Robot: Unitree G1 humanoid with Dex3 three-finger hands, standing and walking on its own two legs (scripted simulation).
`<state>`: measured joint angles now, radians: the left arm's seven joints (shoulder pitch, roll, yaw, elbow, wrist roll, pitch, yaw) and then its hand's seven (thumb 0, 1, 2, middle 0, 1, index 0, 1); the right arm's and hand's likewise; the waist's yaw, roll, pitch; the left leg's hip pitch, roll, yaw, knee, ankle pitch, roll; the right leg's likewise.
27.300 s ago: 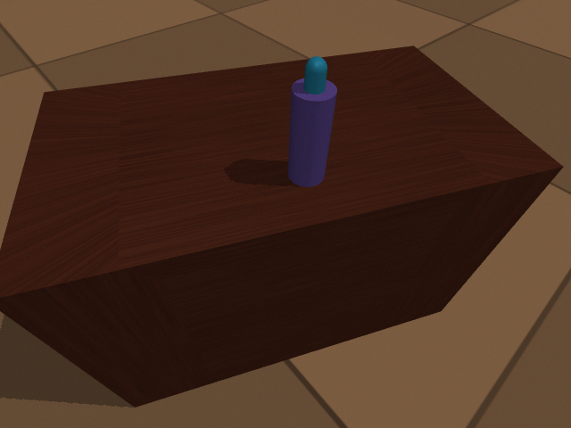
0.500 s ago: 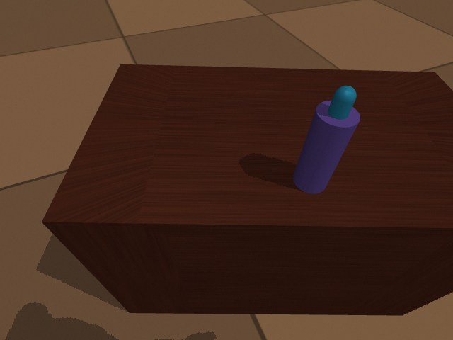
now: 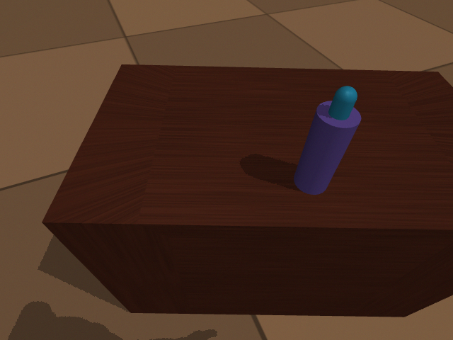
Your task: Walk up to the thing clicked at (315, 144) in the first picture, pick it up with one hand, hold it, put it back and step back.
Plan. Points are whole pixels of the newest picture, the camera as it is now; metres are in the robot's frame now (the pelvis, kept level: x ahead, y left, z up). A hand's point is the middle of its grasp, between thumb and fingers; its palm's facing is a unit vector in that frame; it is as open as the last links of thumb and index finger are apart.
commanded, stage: stand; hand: right
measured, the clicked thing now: (326, 142) +0.45 -0.20 +0.09
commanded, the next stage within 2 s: step back in 0.72 s
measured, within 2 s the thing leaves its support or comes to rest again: neither
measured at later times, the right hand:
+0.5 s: hand out of the picture +0.06 -0.26 -0.16, palm faces -0.04 +0.94 -0.34, open 7.4 cm
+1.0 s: hand out of the picture +0.04 -0.25 -0.17, palm faces -0.03 +0.91 -0.42, open 7.4 cm
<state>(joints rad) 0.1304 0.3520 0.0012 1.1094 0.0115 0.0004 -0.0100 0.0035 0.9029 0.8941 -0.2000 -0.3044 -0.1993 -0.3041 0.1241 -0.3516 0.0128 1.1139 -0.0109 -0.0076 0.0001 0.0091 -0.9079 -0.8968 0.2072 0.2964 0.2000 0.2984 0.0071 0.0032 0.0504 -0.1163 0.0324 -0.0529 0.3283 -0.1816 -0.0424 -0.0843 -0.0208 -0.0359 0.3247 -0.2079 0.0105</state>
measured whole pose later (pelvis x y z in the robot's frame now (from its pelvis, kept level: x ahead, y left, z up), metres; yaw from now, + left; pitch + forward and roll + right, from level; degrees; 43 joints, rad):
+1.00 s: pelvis -0.04 +0.03 -0.03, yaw +1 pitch -1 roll -1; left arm 0.05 0.39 0.05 0.93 0.02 0.06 0.00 0.00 0.90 0.89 -0.20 -0.30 -0.20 -0.30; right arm 0.14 -0.42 -0.06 0.94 0.00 0.04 0.01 0.01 -0.91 -0.90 0.21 0.30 0.20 0.30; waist -0.02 -0.01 0.16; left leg -0.30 -0.01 -0.03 0.69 -0.32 0.04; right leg -0.32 -0.08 -0.03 0.65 -0.31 0.03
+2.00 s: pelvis -0.26 +0.06 -0.02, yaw -4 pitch -2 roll -2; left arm 0.20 0.41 0.08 0.83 0.01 0.07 0.00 0.00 0.90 0.89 -0.20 -0.30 -0.20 -0.30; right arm 0.10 -0.36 -0.03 0.81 -0.03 0.02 -0.01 0.01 -0.90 -0.90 0.21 0.30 0.20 0.30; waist 0.02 -0.04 0.18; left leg -0.34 0.04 0.01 0.57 -0.20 0.02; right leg -0.36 0.08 0.13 1.04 -0.50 0.03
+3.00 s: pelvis -0.59 +0.02 -0.02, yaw -2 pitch -2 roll +1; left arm 0.21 0.37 0.05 0.86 0.05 0.05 0.01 0.01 0.90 0.89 -0.20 -0.30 -0.20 -0.30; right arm 0.16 -0.42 -0.05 0.86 -0.01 0.06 -0.02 0.01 -0.91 -0.90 0.21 0.30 0.20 0.30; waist 0.03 0.02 0.14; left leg -0.48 -0.09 -0.11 1.09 -0.50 -0.02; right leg -0.31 -0.03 0.00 0.65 -0.31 -0.01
